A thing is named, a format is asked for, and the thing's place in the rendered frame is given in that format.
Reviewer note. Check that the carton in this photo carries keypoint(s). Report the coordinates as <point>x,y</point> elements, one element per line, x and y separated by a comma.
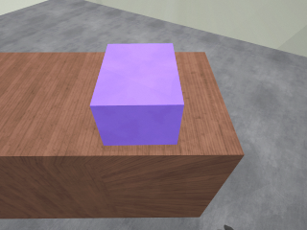
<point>137,100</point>

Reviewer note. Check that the pedestal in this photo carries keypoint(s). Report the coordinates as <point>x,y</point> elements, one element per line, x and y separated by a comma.
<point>54,165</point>

